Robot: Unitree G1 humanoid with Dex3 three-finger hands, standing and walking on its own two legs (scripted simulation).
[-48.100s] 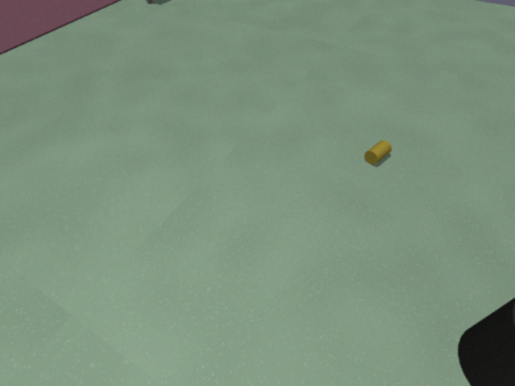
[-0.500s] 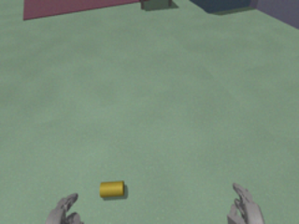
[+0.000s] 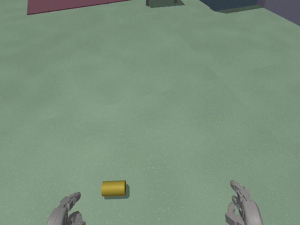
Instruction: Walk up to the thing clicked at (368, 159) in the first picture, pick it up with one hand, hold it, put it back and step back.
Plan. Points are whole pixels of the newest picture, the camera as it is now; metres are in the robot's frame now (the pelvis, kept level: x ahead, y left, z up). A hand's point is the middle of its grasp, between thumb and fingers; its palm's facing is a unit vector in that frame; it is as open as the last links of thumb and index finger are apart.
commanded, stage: home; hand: left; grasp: from above
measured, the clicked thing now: (114, 188) +0.47 +0.22 -0.67
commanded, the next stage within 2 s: stand in 1.50 s
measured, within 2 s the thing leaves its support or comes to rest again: neither
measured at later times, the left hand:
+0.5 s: hand out of the picture +0.16 +0.17 -0.05, palm faces +0.04 -0.98 -0.20, open 7.4 cm
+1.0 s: hand out of the picture +0.16 +0.17 -0.05, palm faces +0.04 -0.98 -0.20, open 7.4 cm
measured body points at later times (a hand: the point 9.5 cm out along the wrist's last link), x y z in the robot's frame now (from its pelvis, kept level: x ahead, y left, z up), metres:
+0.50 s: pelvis +0.00 +0.00 +0.00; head +0.01 +0.00 +0.45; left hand +0.15 +0.23 -0.03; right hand +0.16 -0.25 -0.06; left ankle +0.00 +0.13 -0.68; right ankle +0.01 -0.15 -0.68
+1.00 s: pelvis +0.00 -0.01 +0.00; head +0.02 +0.00 +0.45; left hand +0.16 +0.22 -0.03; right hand +0.16 -0.25 -0.07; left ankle +0.00 +0.13 -0.68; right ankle +0.01 -0.15 -0.68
